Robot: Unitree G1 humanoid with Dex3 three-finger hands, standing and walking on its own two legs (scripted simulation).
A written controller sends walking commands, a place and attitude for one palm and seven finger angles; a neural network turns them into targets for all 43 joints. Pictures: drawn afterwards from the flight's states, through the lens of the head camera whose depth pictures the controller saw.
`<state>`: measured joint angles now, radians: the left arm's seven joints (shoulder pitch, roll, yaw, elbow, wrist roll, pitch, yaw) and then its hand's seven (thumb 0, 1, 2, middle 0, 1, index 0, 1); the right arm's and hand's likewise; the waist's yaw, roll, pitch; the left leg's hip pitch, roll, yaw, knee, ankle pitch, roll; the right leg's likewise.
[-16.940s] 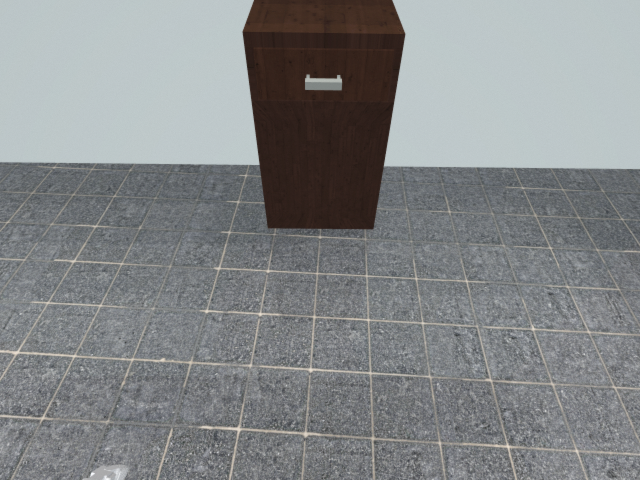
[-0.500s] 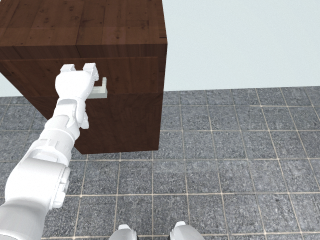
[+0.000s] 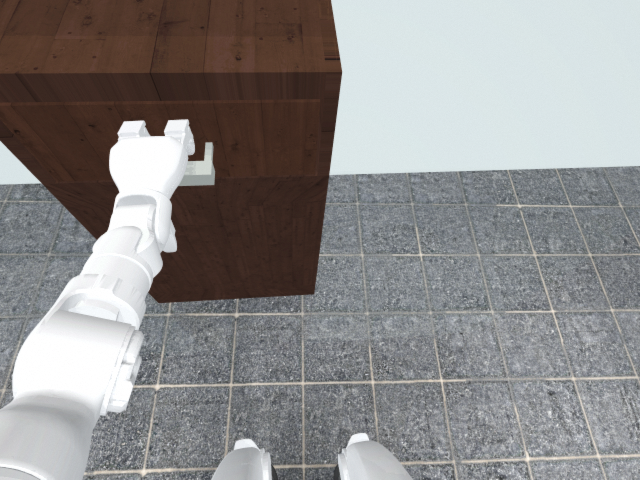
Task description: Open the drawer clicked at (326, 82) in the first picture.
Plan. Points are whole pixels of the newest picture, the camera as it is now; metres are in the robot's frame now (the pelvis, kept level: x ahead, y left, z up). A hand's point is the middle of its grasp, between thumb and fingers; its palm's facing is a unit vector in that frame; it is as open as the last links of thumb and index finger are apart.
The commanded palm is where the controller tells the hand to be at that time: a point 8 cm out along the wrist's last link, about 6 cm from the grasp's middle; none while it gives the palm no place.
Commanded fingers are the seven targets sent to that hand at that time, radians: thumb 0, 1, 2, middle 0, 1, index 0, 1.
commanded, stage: lower the fingers behind the handle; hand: left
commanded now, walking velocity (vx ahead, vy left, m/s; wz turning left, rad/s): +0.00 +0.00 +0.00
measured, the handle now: (174, 161) +0.56 +0.16 -0.01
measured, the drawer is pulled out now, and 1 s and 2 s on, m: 0.00 0.00 0.00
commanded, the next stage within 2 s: lift the fingers back up to retry in 0.70 s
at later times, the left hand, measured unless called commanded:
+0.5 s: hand (165, 191) +0.51 +0.17 -0.01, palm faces -0.02 +0.02 -1.00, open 13.9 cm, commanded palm +0.49 +0.16 +0.02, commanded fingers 0.00 -0.50 0.30 -0.30 -1.20 -0.30 -1.20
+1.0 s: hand (165, 190) +0.50 +0.17 +0.00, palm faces -0.04 -0.02 -1.00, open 13.8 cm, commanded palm +0.49 +0.17 +0.05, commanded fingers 0.00 -0.50 0.30 -0.30 -1.20 -0.30 -1.20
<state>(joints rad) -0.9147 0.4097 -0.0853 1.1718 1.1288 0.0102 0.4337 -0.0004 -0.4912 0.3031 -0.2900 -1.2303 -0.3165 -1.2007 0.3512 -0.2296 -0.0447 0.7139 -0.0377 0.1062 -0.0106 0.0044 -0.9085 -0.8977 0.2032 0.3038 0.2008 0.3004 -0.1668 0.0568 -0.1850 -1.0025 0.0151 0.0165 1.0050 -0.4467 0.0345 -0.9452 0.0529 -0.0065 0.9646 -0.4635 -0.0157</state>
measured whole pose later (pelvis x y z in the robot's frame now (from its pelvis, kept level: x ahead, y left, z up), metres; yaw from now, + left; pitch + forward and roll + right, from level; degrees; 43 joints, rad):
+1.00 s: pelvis -0.03 +0.00 -0.01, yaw +0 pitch +26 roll -3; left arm -0.99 0.46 -0.08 1.17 1.10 0.04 0.38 0.00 -0.49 0.30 -0.24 -1.23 -0.32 -1.20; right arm 0.36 -0.23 -0.02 0.70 -0.02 0.08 -0.03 0.00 -0.91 -0.90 0.20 0.30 0.20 0.30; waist -0.19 0.07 -0.16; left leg -1.10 0.02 0.01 1.07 -0.43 0.04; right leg -1.04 0.06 -0.02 1.03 -0.45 -0.01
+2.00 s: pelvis +0.01 -0.01 +0.03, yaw +1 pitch +19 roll -1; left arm -0.85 0.38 -0.11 1.08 1.08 0.02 0.34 0.00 -0.49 0.30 -0.32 -1.20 -0.32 -1.20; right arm 0.35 -0.24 -0.06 0.71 -0.01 0.12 -0.02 0.01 -0.91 -0.90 0.20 0.30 0.20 0.30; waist -0.13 0.06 -0.16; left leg -0.77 0.01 0.02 0.82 -0.39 0.02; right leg -0.72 0.05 0.00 0.79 -0.41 -0.03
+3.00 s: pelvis +0.01 +0.00 +0.02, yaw +0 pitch +21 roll -2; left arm -0.88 0.42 -0.09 1.11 1.10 -0.04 0.35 0.00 -0.49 0.30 -0.32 -1.20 -0.32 -1.20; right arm 0.36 -0.24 -0.06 0.72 -0.02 0.09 -0.03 0.01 -0.91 -0.90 0.20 0.30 0.20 0.30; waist -0.15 0.05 -0.16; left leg -0.84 0.01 0.02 0.86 -0.39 0.03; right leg -0.78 0.05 0.00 0.82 -0.41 -0.02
